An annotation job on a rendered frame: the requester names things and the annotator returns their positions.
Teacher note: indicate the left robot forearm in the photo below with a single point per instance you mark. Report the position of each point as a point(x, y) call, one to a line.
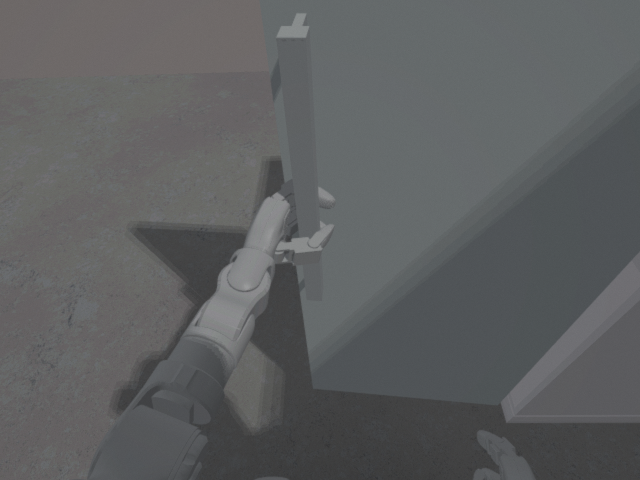
point(189, 384)

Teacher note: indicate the robot right hand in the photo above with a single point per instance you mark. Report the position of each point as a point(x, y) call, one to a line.
point(503, 453)

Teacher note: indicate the handle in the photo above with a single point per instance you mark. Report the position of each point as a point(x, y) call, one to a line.
point(294, 53)

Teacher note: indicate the fridge door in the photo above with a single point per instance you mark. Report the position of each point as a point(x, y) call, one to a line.
point(484, 156)

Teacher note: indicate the left robot upper arm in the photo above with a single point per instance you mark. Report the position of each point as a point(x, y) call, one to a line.
point(150, 445)

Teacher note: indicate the robot left hand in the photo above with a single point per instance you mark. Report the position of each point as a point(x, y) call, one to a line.
point(276, 219)

